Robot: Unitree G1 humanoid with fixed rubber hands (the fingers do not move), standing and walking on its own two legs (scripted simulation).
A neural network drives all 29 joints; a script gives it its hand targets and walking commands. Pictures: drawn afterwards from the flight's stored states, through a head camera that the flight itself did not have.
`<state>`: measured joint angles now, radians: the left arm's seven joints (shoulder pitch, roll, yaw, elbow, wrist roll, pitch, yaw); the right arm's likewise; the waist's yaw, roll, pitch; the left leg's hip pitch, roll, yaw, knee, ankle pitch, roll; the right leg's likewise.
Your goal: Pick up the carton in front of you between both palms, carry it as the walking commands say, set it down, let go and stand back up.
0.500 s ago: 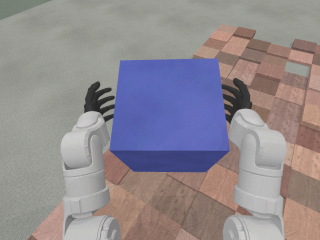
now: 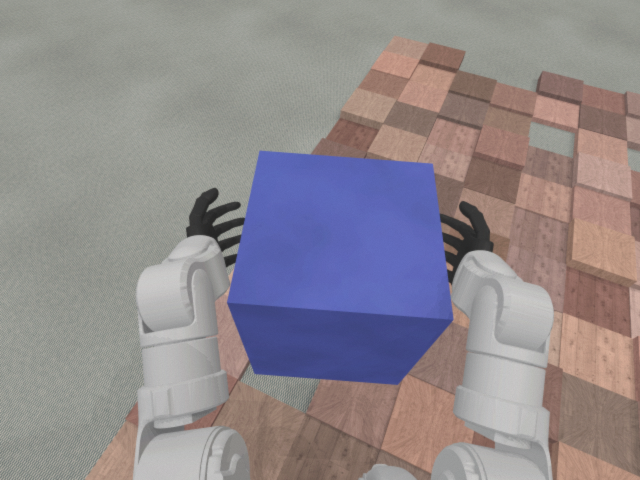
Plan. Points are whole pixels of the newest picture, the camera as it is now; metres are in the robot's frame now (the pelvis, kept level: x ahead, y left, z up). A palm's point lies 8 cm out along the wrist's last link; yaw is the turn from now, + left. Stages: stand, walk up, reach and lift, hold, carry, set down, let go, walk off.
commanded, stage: carry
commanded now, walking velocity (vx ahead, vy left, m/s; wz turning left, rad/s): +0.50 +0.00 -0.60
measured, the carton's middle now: (335, 278) +0.36 -0.01 +0.02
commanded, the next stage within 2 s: none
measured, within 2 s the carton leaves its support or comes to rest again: neither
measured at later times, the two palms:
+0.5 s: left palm (316, 136) +0.63 +0.01 +0.04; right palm (498, 166) +0.58 -0.29 +0.04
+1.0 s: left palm (407, 28) +0.95 -0.18 +0.08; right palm (554, 79) +0.75 -0.42 +0.09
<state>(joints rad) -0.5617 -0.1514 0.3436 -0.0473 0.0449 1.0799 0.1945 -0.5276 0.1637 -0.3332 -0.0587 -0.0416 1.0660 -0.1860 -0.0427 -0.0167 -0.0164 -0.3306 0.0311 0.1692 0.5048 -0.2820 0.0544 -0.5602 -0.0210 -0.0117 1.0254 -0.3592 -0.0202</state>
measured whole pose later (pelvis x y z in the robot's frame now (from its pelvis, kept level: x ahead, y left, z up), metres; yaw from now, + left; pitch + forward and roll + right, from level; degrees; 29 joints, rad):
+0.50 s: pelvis +0.28 -0.07 -0.03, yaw -15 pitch +5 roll +0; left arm -0.41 -0.17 0.27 -0.06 0.03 0.96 0.18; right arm -0.42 0.17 -0.31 -0.04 -0.08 0.94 -0.18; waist 0.07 0.01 0.00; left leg -0.67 0.09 -0.03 1.00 -0.37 -0.09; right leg -0.31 0.14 -0.01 0.44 -0.34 -0.17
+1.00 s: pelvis +0.58 -0.10 -0.03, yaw -36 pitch +5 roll -2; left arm -0.51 -0.10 0.26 -0.07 0.00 1.01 0.23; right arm -0.45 0.15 -0.28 -0.11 -0.01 0.99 -0.22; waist -0.02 -0.02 -0.05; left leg -0.25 0.07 0.15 0.42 -0.25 0.03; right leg -0.60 0.00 -0.07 0.99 -0.39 -0.03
